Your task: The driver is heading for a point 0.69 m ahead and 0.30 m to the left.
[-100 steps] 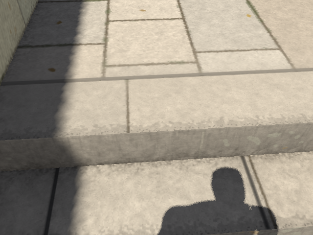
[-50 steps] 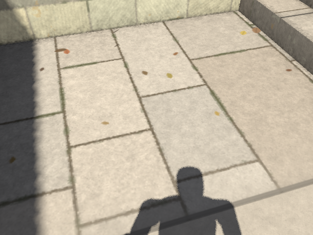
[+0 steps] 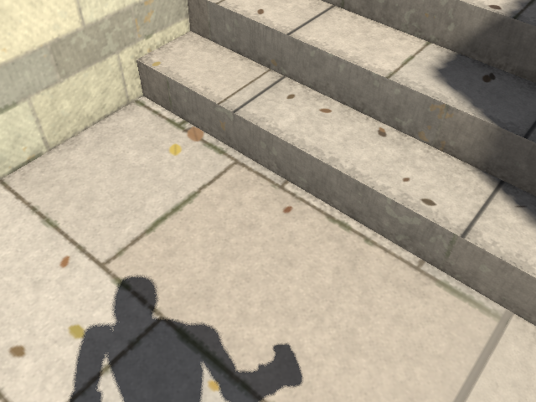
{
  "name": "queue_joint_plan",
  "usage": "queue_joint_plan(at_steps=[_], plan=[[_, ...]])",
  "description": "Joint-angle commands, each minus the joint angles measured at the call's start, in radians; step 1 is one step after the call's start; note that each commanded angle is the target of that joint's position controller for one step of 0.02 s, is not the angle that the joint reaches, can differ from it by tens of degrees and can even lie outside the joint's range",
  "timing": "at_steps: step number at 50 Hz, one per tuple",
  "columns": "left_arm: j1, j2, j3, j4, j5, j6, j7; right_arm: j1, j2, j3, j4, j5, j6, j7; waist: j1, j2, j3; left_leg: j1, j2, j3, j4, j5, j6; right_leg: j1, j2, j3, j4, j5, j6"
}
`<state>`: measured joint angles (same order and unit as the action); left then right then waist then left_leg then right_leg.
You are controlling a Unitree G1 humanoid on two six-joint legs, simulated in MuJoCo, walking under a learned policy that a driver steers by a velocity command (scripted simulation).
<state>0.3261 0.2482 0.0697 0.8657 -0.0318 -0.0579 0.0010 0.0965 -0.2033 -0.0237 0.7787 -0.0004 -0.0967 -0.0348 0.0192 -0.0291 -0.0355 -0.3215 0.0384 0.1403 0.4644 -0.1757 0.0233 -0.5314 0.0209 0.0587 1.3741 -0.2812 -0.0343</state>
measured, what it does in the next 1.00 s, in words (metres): walks ahead, turning left: right foot, then left foot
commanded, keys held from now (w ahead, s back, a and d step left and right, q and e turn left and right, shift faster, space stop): w+e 0.02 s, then w+q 0.98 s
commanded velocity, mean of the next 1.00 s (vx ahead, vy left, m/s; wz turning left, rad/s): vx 0.50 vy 0.00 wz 0.29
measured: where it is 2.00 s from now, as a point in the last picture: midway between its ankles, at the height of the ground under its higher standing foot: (194, 328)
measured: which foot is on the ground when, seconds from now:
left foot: down 0.00-0.36, up 0.38-0.86, down 0.88-1.00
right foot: up 0.00-0.34, down 0.36-0.90, up 0.92-1.00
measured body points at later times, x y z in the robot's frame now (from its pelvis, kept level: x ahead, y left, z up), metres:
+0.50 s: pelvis +0.22 -0.04 +0.00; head +0.25 -0.05 +0.45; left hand +0.37 +0.22 -0.09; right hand +0.29 -0.31 -0.14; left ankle +0.15 +0.11 -0.64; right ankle +0.26 -0.14 -0.74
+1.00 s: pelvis +0.45 +0.09 -0.02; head +0.50 +0.11 +0.43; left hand +0.45 +0.39 -0.13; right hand +0.69 -0.11 -0.12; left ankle +0.49 +0.18 -0.74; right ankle +0.39 -0.12 -0.62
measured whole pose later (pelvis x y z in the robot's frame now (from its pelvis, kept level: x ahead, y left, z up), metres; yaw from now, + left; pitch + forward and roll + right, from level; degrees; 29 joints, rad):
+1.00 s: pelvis +0.45 +0.09 -0.02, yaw +22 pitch +3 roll -1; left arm 0.22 0.27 0.08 0.78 -0.02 -0.12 0.02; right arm 0.15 -0.27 -0.08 0.73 0.01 -0.04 0.04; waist 0.01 0.00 0.05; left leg -0.47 -0.06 0.03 0.62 -0.20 0.09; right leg -0.40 -0.08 0.02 1.29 -0.41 0.03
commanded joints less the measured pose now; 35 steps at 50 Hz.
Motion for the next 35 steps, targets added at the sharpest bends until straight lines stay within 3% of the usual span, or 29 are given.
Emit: queue_joint_plan(at_steps=[1,3,4,7,11,14,16,17,18,19,20,21,22,23,24,25,27,29,35], plan=[[-0.009,0.019,0.022,-0.136,-0.010,0.029,0.022,0.057,-0.042,-0.022,0.029,-0.009,-0.005,0.000,-0.008,0.148,0.030,0.162,0.240,-0.164,-0.293,0.076,0.095,-0.218,-0.114,0.022,0.064,0.069,-0.011],[-0.024,-0.021,0.016,-0.152,-0.007,0.038,0.021,0.120,-0.051,-0.028,0.084,-0.016,-0.009,0.009,-0.010,0.119,0.065,0.114,0.207,-0.116,-0.308,0.109,0.124,-0.226,-0.110,0.038,-0.028,0.089,-0.011],[-0.048,-0.023,0.014,-0.169,0.005,0.037,0.017,0.142,-0.070,-0.033,0.100,-0.014,-0.009,0.010,-0.009,0.103,0.073,0.108,0.209,-0.115,-0.316,0.125,0.148,-0.237,-0.107,0.046,-0.087,0.114,-0.003],[-0.144,-0.008,0.004,-0.221,0.032,0.025,0.004,0.116,-0.143,-0.046,0.102,0.008,-0.005,0.010,0.005,0.069,0.059,0.132,0.214,-0.136,-0.331,0.166,0.193,-0.218,-0.147,-0.009,-0.366,0.237,0.018],[-0.308,0.003,-0.003,-0.270,0.008,0.004,-0.015,0.201,-0.217,-0.063,0.119,0.022,0.002,0.018,-0.060,0.068,0.067,0.192,0.223,-0.161,-0.317,0.141,0.201,-0.115,-0.107,-0.052,-0.654,0.235,0.032],[-0.383,0.029,0.002,-0.301,0.000,-0.010,-0.027,0.271,-0.220,-0.068,0.148,0.031,0.013,0.023,-0.092,0.098,0.088,0.260,0.244,-0.198,-0.265,0.110,0.190,-0.081,-0.084,-0.057,-0.777,0.171,0.015],[-0.341,0.053,0.015,-0.298,-0.003,-0.022,-0.029,0.281,-0.228,-0.072,0.163,0.034,0.021,0.022,-0.056,0.134,0.066,0.268,0.247,-0.219,-0.188,0.154,0.172,0.040,-0.054,-0.071,-0.869,0.110,-0.010],[-0.251,0.081,0.032,-0.273,0.002,-0.026,-0.024,0.273,-0.225,-0.069,0.166,0.036,0.023,0.023,-0.005,0.130,0.012,0.240,0.215,-0.194,-0.086,0.282,0.150,0.201,-0.028,-0.091,-0.921,0.126,-0.031],[-0.079,0.135,0.060,-0.225,0.016,-0.028,-0.011,0.257,-0.191,-0.057,0.157,0.030,0.020,0.025,0.067,0.102,-0.104,0.126,0.153,-0.145,0.119,0.317,0.114,0.478,-0.065,-0.053,-0.895,0.171,-0.066],[0.110,0.227,0.084,-0.204,0.037,-0.026,0.008,0.234,-0.111,-0.030,0.111,-0.004,0.008,0.026,0.131,-0.069,-0.274,-0.130,0.069,-0.087,0.483,-0.033,0.059,0.795,-0.313,0.212,-0.854,0.286,-0.124],[0.115,0.245,0.076,-0.211,0.054,-0.026,0.005,0.293,-0.065,-0.019,0.082,0.021,-0.014,0.028,0.087,-0.243,-0.340,-0.435,-0.040,-0.166,0.737,-0.430,0.026,0.930,-0.484,0.594,-0.996,0.132,-0.259],[0.094,0.167,0.059,-0.207,0.045,-0.032,0.002,0.256,-0.144,-0.046,0.090,0.045,-0.018,0.027,0.096,-0.142,-0.265,-0.521,0.005,-0.242,0.858,-0.381,0.019,0.844,-0.468,0.576,-1.041,0.051,-0.259],[0.029,0.116,0.041,-0.206,0.030,-0.036,0.002,0.202,-0.151,-0.052,0.067,0.048,-0.012,0.026,0.070,-0.119,-0.161,-0.556,0.045,-0.226,0.879,-0.289,0.018,0.734,-0.430,0.420,-1.054,0.057,-0.224],[-0.042,0.073,0.027,-0.203,0.025,-0.039,-0.003,0.170,-0.139,-0.054,0.065,0.037,-0.002,0.022,0.035,-0.068,-0.102,-0.516,0.079,-0.218,0.856,-0.207,0.013,0.607,-0.380,0.303,-1.090,0.094,-0.192],[-0.093,0.050,0.022,-0.197,0.029,-0.042,-0.009,0.162,-0.133,-0.061,0.057,0.024,0.009,0.020,0.001,-0.077,-0.047,-0.475,0.099,-0.223,0.816,-0.149,0.007,0.499,-0.341,0.218,-1.131,0.126,-0.168],[-0.127,0.031,0.020,-0.187,0.035,-0.046,-0.011,0.176,-0.118,-0.062,0.058,0.024,0.026,0.023,-0.029,-0.089,-0.016,-0.430,0.114,-0.233,0.800,-0.113,0.003,0.426,-0.313,0.148,-1.165,0.160,-0.146],[-0.131,0.043,0.029,-0.167,0.039,-0.055,-0.007,0.165,-0.087,-0.059,0.037,0.028,0.049,0.027,-0.050,-0.069,0.011,-0.422,0.116,-0.235,0.789,-0.058,-0.006,0.370,-0.307,0.062,-1.206,0.244,-0.142],[-0.110,0.065,0.037,-0.147,0.049,-0.056,0.005,0.129,-0.085,-0.062,0.015,0.025,0.059,0.027,-0.055,-0.041,0.031,-0.462,0.112,-0.252,0.750,0.010,-0.017,0.366,-0.304,-0.012,-1.217,0.306,-0.142],[-0.049,0.125,0.056,-0.109,0.046,-0.049,0.030,-0.062,-0.067,-0.048,-0.059,0.014,0.059,0.061,-0.001,-0.024,0.081,-0.457,0.093,-0.189,0.441,0.205,-0.017,0.410,-0.300,-0.173,-1.221,0.293,-0.112]])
